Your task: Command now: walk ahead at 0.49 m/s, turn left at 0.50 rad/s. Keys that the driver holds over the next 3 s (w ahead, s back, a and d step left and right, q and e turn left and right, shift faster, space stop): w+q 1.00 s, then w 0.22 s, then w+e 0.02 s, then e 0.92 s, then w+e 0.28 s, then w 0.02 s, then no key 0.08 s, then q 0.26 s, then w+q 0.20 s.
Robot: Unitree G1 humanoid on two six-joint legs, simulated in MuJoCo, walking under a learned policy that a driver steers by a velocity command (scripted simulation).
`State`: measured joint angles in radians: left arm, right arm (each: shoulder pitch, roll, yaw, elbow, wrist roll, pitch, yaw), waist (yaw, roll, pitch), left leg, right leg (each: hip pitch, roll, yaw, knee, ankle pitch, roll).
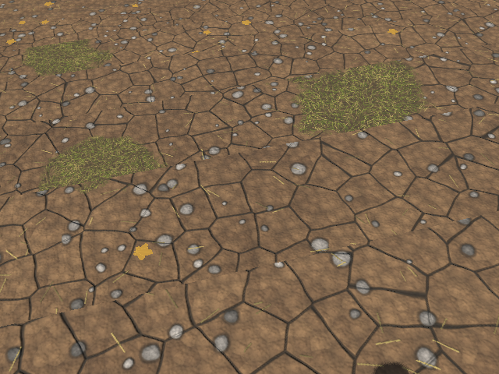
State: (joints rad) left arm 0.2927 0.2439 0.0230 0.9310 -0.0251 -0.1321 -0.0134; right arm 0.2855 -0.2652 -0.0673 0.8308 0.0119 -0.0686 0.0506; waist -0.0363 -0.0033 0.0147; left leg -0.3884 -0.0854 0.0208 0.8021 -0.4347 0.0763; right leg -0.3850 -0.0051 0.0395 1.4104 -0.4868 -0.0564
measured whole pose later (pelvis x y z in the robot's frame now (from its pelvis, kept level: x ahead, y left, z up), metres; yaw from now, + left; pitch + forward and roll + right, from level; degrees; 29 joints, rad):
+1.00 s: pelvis +0.55 +0.00 -0.17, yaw +35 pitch +2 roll +0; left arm 0.36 0.25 0.06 0.91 -0.01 -0.06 0.02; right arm 0.06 -0.23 -0.06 0.59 0.02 -0.03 0.04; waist 0.04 0.00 0.03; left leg -0.51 -0.09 0.03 0.65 -0.19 0.14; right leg -0.18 -0.02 -0.09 1.05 -0.48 -0.01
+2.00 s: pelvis +0.79 +0.17 -0.16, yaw +19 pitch +3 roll +0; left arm 0.12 0.34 0.08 0.58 -0.02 0.09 0.05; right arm 0.17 -0.24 -0.04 0.69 -0.01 0.00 0.01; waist 0.00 -0.04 0.04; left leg -0.31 0.02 0.02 0.58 -0.31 0.02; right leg -0.60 0.09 0.12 1.31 -0.45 0.07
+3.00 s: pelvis +1.04 +0.26 -0.34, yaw +9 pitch +5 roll +0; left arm 0.42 0.26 0.03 0.79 -0.01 -0.07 0.02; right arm 0.19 -0.23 -0.05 0.82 0.01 -0.03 0.06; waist 0.04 -0.03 0.00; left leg -0.41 -0.08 -0.07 0.49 -0.22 0.04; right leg -0.48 -0.04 0.08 1.82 -0.76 0.04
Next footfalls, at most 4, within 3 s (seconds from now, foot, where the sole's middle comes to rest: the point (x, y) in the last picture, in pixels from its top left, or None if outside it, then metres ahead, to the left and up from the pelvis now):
0.42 right None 0.43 -0.18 -0.92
0.96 left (217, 358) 0.62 0.13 -0.92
1.42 right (240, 291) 0.84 0.05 -0.92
1.78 left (163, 312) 0.78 0.30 -0.92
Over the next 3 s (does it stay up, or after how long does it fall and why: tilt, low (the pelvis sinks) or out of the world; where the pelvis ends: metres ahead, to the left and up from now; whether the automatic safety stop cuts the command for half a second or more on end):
stays up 1.04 0.26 -0.34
